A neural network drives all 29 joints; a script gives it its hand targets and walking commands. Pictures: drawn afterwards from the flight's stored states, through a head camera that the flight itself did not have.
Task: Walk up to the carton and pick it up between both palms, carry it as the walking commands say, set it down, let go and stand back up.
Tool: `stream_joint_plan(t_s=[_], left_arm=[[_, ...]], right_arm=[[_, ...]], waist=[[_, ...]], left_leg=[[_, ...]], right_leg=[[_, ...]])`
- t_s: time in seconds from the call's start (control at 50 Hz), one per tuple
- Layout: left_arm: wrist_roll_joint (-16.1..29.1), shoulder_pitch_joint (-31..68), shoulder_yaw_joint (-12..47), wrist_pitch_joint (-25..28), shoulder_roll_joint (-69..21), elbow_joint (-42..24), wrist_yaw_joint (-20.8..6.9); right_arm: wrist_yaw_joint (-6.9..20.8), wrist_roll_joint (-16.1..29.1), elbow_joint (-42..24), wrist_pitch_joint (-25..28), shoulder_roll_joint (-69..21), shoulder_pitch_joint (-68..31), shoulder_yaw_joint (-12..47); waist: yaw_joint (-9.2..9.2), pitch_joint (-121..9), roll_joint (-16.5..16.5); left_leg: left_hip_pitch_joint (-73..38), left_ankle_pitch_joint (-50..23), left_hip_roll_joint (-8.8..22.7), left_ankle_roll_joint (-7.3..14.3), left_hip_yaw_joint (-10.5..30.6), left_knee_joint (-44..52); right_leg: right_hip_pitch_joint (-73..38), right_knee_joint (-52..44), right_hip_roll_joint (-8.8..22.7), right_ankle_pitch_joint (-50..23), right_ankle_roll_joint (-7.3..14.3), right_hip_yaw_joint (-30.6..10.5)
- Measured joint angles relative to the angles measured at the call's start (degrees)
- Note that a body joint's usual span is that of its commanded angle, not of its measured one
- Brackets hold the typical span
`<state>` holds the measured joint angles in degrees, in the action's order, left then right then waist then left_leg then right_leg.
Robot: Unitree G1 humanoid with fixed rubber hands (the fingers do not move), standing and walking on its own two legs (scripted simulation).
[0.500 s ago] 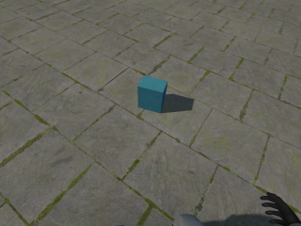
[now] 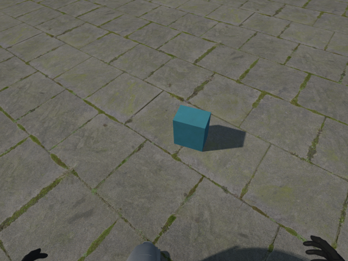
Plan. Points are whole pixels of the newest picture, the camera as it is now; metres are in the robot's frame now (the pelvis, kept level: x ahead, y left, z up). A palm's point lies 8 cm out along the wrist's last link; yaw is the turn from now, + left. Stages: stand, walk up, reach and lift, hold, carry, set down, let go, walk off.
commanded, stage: walk up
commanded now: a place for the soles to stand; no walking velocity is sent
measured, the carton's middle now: (191, 128) +0.97 -0.06 -0.64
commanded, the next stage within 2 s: none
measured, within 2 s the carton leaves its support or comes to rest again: neither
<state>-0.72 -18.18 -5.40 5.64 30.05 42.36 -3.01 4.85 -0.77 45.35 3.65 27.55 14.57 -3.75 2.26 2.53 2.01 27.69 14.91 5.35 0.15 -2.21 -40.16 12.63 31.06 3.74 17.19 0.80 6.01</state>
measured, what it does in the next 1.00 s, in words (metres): walks ahead: left foot, then right foot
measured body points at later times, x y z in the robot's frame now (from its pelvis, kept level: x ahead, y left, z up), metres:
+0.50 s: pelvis +0.19 +0.01 -0.01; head +0.20 +0.00 +0.44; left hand +0.31 +0.36 -0.07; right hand +0.25 -0.34 -0.11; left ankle +0.16 +0.14 -0.69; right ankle +0.24 -0.11 -0.73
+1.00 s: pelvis +0.34 +0.03 -0.02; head +0.36 +0.03 +0.43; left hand +0.46 +0.36 -0.11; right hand +0.41 -0.33 -0.09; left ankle +0.35 +0.16 -0.73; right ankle +0.42 -0.10 -0.74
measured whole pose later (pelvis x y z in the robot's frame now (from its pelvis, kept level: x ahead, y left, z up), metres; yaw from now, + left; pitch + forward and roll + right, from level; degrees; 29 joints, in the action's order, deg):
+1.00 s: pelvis +0.34 +0.03 -0.02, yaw -2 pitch -2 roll +0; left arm -0.6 -14.9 -3.4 3.2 26.7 45.5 -1.3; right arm 0.5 -0.3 42.9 3.6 29.0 17.4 -3.5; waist -1.6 4.8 -0.9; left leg 18.9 21.5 3.7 -0.7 -4.0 -42.4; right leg 24.3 38.2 2.3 12.0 2.3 2.2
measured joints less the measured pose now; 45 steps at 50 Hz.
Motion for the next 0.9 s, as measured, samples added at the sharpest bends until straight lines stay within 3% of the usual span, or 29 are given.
stream_joint_plan(t_s=[0.06, 0.08, 0.14, 0.18, 0.3, 0.38, 0.42, 0.46, 0.52, 0.62, 0.7, 0.74, 0.8, 0.9], left_arm=[[-0.1, -1.7, 0.4, -0.6, 0.6, 0.5, 0.0], [-0.1, -2.1, 0.6, -0.8, 0.5, 0.8, 0.1], [0.3, -1.6, 1.6, -1.7, -0.4, 2.5, 0.8], [0.3, -0.9, 2.0, -1.5, -1.1, 3.2, 0.9], [-0.1, 1.1, 2.2, -1.3, -3.2, 3.6, -0.3], [-0.4, 2.5, 1.3, -0.9, -3.2, 3.3, -0.9], [-0.5, 2.8, 0.5, -0.1, -2.4, 2.7, -0.6], [-0.3, 2.9, 0.1, 0.4, -2.1, 1.9, 0.1], [0.4, 2.2, 0.2, 0.4, -2.0, 0.9, 0.9], [0.0, -0.3, 0.2, -0.1, -0.8, 0.0, 0.6], [-0.2, -2.4, 0.5, -1.2, 0.3, -0.4, 0.2], [-0.1, -2.6, 0.9, -2.0, -0.1, 0.1, 0.5], [0.1, -1.5, 1.8, -2.5, -1.1, 1.6, 1.1], [0.1, 0.8, 2.3, -2.4, -2.9, 2.4, 1.0]], right_arm=[[0.1, 0.0, -0.3, 0.7, 0.7, -0.9, -0.5], [-0.3, -0.1, -0.5, 1.2, 1.0, -1.2, -0.8], [-1.4, 0.5, -1.4, 1.9, 0.8, -1.3, -1.0], [-1.9, 0.8, -1.8, 1.8, 0.3, -0.4, -0.9], [-2.1, -0.1, -2.8, 1.6, 1.0, 3.2, -1.1], [-1.9, 0.1, -2.7, 0.8, 1.9, 5.1, -1.1], [-2.0, 0.1, -2.8, 0.5, 1.9, 6.0, -0.9], [-2.4, 0.3, -2.0, 0.0, 1.3, 5.5, -0.4], [-2.7, 0.5, -1.2, 0.0, 0.5, 4.2, 0.3], [-1.5, 0.1, -1.2, 0.3, -0.3, 2.1, 0.2], [-1.2, 0.0, -1.7, 1.1, 0.3, 1.1, -0.3], [-1.8, -0.3, -2.1, 1.8, 0.7, 0.8, -0.8], [-2.8, 0.4, -2.7, 2.1, 0.4, 1.2, -0.8], [-3.6, -0.1, -3.0, 1.6, 1.0, 2.7, -0.8]], waist=[[0.8, -0.6, -1.3], [0.78, -0.5, -2.0], [-0.52, -0.3, -3.7], [-1.42, -0.3, -5.0], [-4.16, -0.1, -4.5], [-5.26, -0.3, -2.6], [-5.19, -0.5, -1.6], [-4.41, -0.4, -0.5], [-2.85, -0.2, 0.8], [-0.35, 0.2, 0.3], [0.84, -0.1, -1.4], [0.46, 0.0, -2.5], [-0.86, 0.1, -4.1], [-3.25, 1.0, -4.3]], left_leg=[[-3.6, -2.0, -1.5, 0.7, -1.3, 6.2], [-3.9, -5.0, -2.2, 0.9, -1.6, 5.8], [-4.7, -2.4, -3.1, 1.5, -2.3, 2.8], [-6.9, -1.1, -3.6, 1.6, -2.9, 4.5], [-12.2, 0.8, -3.4, 1.7, -3.7, 8.1], [-14.1, 4.8, -2.5, 1.1, -3.7, 6.0], [-12.8, 8.6, -1.6, 1.9, -2.8, 0.1], [-8.3, 11.5, -2.3, 2.6, 0.5, -11.5], [-2.7, 9.6, -2.5, 1.9, 2.4, -18.8], [-0.2, 5.8, -1.1, 0.7, 0.9, -7.0], [-4.0, 0.4, -2.5, 1.1, -1.1, 4.7], [-3.8, -2.6, -3.4, 1.2, -1.6, 2.3], [-5.8, 0.1, -3.8, 1.6, -2.2, 1.9], [-9.5, 1.3, -3.1, 0.7, -2.3, 4.2]], right_leg=[[-0.5, 4.3, 1.3, 4.7, -0.2, -0.7], [0.5, 8.2, 2.0, 6.6, 0.7, -1.4], [7.5, 24.9, 0.0, 8.0, 1.1, -6.5], [11.3, 28.3, -0.3, 5.8, 0.8, -7.4], [15.3, 15.6, 1.1, 1.3, -0.3, -4.2], [12.5, 5.6, -0.1, -2.6, 0.3, -2.4], [10.6, 3.3, -1.5, -5.8, 0.9, -2.2], [10.8, 6.3, -2.0, -5.1, 0.8, -1.7], [7.9, 4.9, -2.1, -2.6, 0.7, -1.3], [3.7, 2.5, -0.8, -1.0, 0.4, -1.2], [3.1, 7.3, 0.9, 4.3, 0.4, -2.1], [6.0, 16.4, 0.9, 9.4, 1.1, -4.5], [12.0, 27.9, -1.1, 7.9, 0.7, -7.7], [15.5, 20.1, -0.2, 3.2, -0.2, -5.1]])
